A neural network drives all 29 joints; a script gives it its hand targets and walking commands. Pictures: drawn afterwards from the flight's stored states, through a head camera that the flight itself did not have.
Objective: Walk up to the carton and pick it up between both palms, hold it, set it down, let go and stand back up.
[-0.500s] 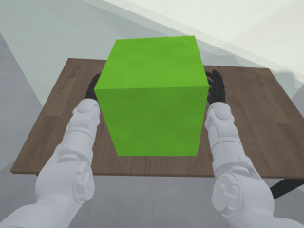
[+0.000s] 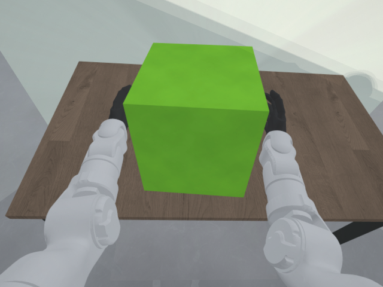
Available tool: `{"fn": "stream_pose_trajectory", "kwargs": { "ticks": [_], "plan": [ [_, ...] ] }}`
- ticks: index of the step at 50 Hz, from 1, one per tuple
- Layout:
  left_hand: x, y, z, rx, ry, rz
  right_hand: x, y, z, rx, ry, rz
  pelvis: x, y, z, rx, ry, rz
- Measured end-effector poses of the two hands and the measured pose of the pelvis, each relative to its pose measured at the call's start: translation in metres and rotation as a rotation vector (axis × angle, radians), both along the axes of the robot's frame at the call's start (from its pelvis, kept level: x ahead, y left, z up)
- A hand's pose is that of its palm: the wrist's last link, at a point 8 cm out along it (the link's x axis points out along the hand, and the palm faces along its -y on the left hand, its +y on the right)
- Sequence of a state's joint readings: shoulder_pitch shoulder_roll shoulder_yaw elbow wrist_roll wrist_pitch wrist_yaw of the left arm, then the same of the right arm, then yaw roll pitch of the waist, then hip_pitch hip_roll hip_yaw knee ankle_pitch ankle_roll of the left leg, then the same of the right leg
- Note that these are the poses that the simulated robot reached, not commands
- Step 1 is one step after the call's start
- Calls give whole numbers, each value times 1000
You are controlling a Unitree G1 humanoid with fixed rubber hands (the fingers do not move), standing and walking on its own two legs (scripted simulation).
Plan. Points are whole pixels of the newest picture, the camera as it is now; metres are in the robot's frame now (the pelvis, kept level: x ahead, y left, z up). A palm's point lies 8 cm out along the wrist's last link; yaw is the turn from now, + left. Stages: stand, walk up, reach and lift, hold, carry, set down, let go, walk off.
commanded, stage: set down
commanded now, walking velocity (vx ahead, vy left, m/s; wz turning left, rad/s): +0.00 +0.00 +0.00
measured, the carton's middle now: (197, 119) +0.48 -0.02 +0.05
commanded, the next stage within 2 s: none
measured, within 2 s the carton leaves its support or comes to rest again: rests again in 0.96 s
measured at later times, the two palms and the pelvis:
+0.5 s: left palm (131, 118) +0.48 +0.14 +0.04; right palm (268, 135) +0.43 -0.18 +0.05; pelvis +0.02 -0.01 +0.00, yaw +0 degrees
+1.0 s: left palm (129, 126) +0.47 +0.15 +0.03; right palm (266, 144) +0.41 -0.18 +0.04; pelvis -0.01 -0.01 +0.00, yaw +0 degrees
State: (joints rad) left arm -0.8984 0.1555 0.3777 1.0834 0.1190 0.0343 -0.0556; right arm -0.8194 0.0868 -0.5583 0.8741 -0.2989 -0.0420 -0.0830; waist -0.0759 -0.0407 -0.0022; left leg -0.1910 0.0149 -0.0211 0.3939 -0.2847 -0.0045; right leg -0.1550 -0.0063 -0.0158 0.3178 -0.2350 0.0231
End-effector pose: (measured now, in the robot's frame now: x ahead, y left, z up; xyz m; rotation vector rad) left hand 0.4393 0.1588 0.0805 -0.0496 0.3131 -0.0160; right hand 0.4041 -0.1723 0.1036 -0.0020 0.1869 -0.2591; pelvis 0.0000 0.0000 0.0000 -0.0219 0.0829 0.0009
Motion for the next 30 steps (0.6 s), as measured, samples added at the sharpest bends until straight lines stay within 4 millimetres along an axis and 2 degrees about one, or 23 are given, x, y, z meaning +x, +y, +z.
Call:
{"fn": "stream_pose_trajectory", "kwargs": {
  "ticks": [11, 19, 30],
  "plan": [
    [21, -5, -21, 0, -6, -3, 17, -4, -25, -5, 8, -13, 8, -2, -1, 3, 110, -2],
    [39, -15, -38, 9, -25, 1, 27, -13, -54, -7, 15, -24, 12, -10, -2, 13, 221, -2],
    [44, -16, -41, 8, -47, -1, 29, -13, -58, -2, -33, -34, 15, -17, -4, 18, 299, 3]
  ]
}}
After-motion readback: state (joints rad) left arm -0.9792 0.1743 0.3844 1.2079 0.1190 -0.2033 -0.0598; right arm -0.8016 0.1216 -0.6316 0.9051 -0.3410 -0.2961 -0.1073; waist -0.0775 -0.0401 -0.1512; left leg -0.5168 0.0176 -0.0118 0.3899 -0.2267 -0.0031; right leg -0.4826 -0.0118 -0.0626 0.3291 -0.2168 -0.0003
